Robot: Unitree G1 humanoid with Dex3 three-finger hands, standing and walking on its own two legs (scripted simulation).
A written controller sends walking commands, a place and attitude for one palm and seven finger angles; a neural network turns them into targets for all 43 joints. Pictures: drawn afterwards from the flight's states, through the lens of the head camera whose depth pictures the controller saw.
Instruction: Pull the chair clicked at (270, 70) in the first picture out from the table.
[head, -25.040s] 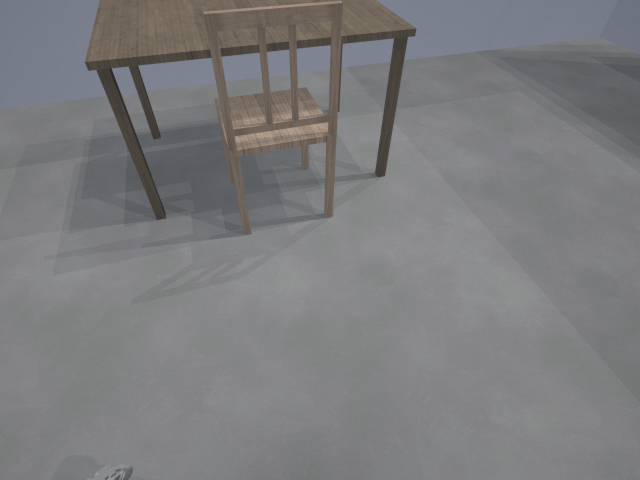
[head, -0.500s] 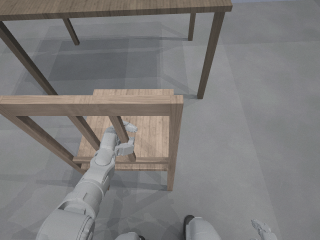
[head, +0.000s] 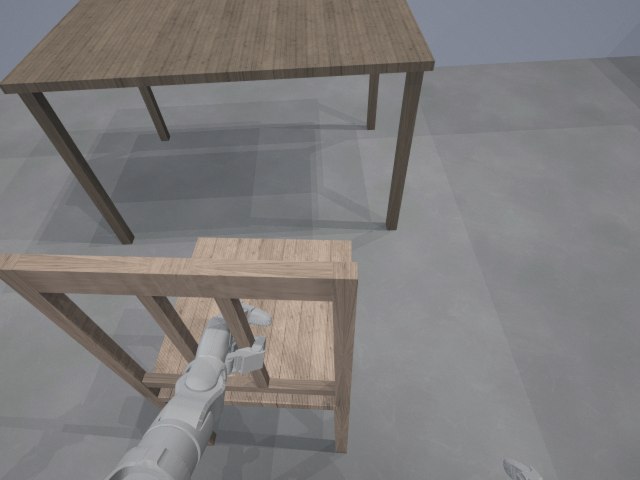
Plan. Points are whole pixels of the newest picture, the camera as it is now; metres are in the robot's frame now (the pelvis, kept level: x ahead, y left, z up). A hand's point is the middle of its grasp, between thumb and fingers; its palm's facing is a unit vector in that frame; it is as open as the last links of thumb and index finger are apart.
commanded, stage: stop walking, hand still on the chair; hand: left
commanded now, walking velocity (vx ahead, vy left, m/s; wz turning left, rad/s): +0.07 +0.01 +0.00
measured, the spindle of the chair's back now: (185, 343) +0.33 +0.22 -0.08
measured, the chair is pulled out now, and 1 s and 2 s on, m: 0.59 0.60 0.61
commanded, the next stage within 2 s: open the thumb and straighten the fingers in 0.76 s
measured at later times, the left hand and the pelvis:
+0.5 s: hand (251, 365) +0.28 +0.11 -0.06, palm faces -0.13 -0.98 -0.17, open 5.4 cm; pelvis +0.03 +0.02 +0.01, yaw -1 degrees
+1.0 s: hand (249, 359) +0.29 +0.11 -0.05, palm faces -0.10 -0.99 -0.14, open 5.8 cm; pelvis +0.03 +0.00 +0.00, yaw +0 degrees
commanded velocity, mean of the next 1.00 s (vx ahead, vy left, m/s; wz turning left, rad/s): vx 0.00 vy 0.00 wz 0.00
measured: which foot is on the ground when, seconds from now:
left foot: down 0.00-1.00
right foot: down 0.00-1.00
